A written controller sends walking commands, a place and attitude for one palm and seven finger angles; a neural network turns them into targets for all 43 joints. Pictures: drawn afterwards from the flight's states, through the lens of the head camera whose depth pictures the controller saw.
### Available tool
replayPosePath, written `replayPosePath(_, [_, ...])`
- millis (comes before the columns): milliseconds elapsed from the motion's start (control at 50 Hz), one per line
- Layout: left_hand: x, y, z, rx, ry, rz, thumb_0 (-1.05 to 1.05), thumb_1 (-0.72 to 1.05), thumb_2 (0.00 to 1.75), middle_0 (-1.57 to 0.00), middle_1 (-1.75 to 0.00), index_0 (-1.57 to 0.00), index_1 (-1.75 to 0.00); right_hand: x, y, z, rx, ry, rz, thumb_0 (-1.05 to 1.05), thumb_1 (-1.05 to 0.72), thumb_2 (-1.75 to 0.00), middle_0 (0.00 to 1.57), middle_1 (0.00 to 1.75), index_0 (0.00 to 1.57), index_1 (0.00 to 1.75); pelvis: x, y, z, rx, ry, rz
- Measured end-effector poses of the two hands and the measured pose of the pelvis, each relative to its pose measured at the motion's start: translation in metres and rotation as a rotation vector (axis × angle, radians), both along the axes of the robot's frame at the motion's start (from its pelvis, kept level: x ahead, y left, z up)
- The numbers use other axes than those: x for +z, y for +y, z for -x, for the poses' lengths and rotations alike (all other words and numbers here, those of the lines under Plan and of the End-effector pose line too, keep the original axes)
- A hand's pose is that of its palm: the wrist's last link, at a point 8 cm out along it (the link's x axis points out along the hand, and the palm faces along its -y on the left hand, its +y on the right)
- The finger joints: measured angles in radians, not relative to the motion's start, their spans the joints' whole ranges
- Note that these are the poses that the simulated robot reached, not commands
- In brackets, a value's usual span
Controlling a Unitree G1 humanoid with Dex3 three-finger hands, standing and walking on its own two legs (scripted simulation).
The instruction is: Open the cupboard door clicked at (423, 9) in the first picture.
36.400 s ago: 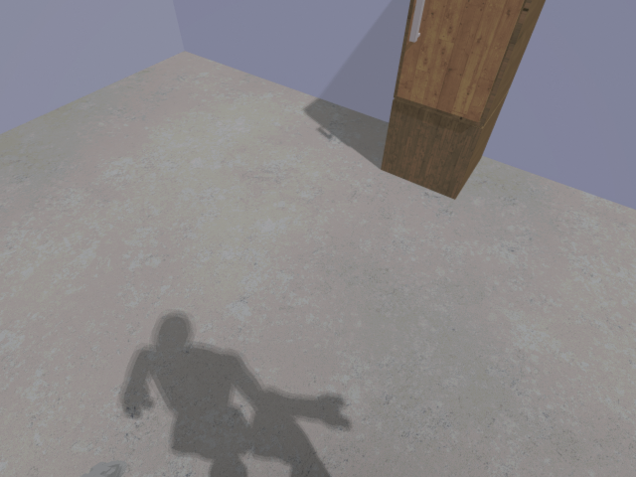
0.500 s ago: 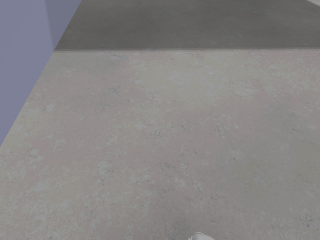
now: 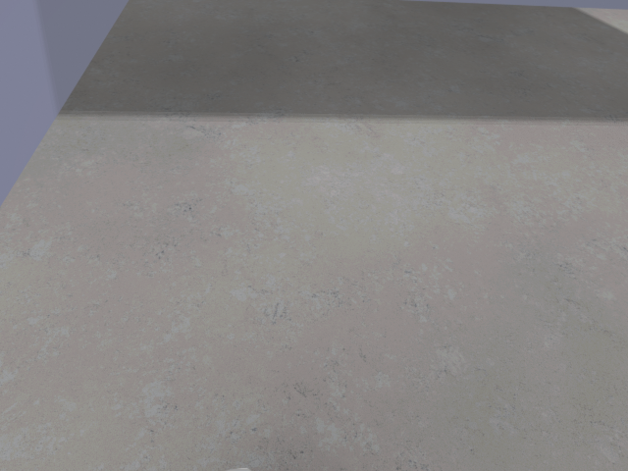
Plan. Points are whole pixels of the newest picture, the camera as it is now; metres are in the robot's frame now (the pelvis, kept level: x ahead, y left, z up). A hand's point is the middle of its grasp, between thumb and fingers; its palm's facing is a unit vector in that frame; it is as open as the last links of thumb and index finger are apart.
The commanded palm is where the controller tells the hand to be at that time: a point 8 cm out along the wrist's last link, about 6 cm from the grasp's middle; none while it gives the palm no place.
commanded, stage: turn to face it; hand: left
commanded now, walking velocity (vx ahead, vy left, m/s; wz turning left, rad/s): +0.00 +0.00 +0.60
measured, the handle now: out of the picture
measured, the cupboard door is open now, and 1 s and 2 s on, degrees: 45 45 45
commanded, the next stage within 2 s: none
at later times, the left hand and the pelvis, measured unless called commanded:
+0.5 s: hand out of the picture +0.06 +0.15 -0.16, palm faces +0.35 -0.90 -0.25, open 7.4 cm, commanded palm none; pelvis +0.08 -0.05 +0.01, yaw +20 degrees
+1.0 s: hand out of the picture +0.08 +0.13 -0.14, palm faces +0.59 -0.75 -0.28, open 7.4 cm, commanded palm none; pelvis +0.13 -0.08 +0.01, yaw +39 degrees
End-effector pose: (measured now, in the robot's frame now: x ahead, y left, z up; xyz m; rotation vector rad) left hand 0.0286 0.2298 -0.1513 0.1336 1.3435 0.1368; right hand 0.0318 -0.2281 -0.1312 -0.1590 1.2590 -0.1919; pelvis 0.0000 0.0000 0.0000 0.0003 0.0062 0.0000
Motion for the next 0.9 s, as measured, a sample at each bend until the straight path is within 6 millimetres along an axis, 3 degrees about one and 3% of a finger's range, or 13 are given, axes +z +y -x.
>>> replayPosePath(140, [0.026, -0.010, -0.066, 0.062, -0.147, -0.045, 0.01, 0.92, 0.90, -0.20, -0.30, -0.20, -0.30, -0.005, -0.018, -0.032, 0.080, 0.081, -0.030, 0.00, -0.92, -0.90, 0.20, 0.29, 0.20, 0.30, 0.007, -0.020, -0.025, 0.089, 0.015, 0.000])
replayPosePath(240, [0.039, -0.018, -0.083, 0.110, -0.226, -0.105, 0.01, 0.91, 0.90, -0.20, -0.30, -0.20, -0.30, -0.013, -0.047, -0.072, 0.128, 0.095, -0.040, 0.00, -0.91, -0.90, 0.20, 0.29, 0.20, 0.30, 0.004, -0.042, -0.044, 0.171, 0.009, -0.027])
replayPosePath(320, [0.047, -0.025, -0.071, 0.175, -0.199, -0.118, 0.01, 0.91, 0.90, -0.20, -0.30, -0.20, -0.30, 0.000, -0.060, -0.122, 0.196, 0.065, -0.019, 0.01, -0.91, -0.90, 0.20, 0.29, 0.20, 0.30, 0.014, -0.049, -0.060, 0.233, 0.010, -0.047])
replayPosePath(380, [0.046, -0.030, -0.054, 0.222, -0.154, -0.112, 0.01, 0.91, 0.90, -0.20, -0.30, -0.20, -0.30, 0.010, -0.060, -0.164, 0.262, 0.020, -0.005, 0.01, -0.91, -0.90, 0.20, 0.29, 0.20, 0.30, 0.018, -0.052, -0.069, 0.274, 0.013, -0.061])
replayPosePath(480, [0.032, -0.034, -0.015, 0.314, -0.057, -0.087, 0.01, 0.91, 0.90, -0.20, -0.30, -0.20, -0.30, 0.018, -0.037, -0.233, 0.392, -0.070, 0.012, 0.01, -0.91, -0.90, 0.20, 0.29, 0.20, 0.30, 0.013, -0.048, -0.081, 0.339, 0.012, -0.060])
replayPosePath(560, [0.011, -0.026, 0.015, 0.386, 0.011, -0.069, 0.01, 0.91, 0.90, -0.20, -0.30, -0.20, -0.30, 0.016, -0.010, -0.277, 0.482, -0.171, 0.028, 0.01, -0.91, -0.90, 0.20, 0.29, 0.20, 0.30, -0.004, -0.037, -0.088, 0.388, 0.006, -0.027])
replayPosePath(620, [0.009, -0.018, 0.019, 0.430, 0.029, -0.090, 0.01, 0.91, 0.90, -0.20, -0.30, -0.20, -0.30, 0.019, 0.001, -0.286, 0.530, -0.186, 0.031, 0.00, -0.91, -0.90, 0.20, 0.29, 0.20, 0.30, -0.004, -0.039, -0.091, 0.422, 0.000, -0.023])
replayPosePath(740, [0.029, -0.012, -0.006, 0.488, -0.077, -0.132, 0.01, 0.91, 0.90, -0.20, -0.30, -0.20, -0.30, 0.016, 0.002, -0.284, 0.594, -0.104, 0.018, 0.00, -0.90, -0.90, 0.20, 0.29, 0.20, 0.30, 0.006, -0.051, -0.100, 0.495, 0.000, 0.000])
replayPosePath(840, [0.040, -0.025, -0.027, 0.509, -0.152, -0.180, 0.01, 0.91, 0.90, -0.20, -0.30, -0.20, -0.30, 0.000, -0.010, -0.292, 0.614, -0.049, -0.020, 0.00, -0.90, -0.90, 0.20, 0.29, 0.20, 0.30, 0.002, -0.071, -0.117, 0.559, 0.007, 0.002])
replayPosePath(900, [0.040, -0.040, -0.028, 0.533, -0.164, -0.206, 0.01, 0.91, 0.90, -0.20, -0.30, -0.20, -0.30, -0.011, -0.017, -0.305, 0.629, -0.029, -0.030, 0.01, -0.90, -0.90, 0.21, 0.29, 0.20, 0.30, -0.004, -0.081, -0.125, 0.602, 0.009, -0.013])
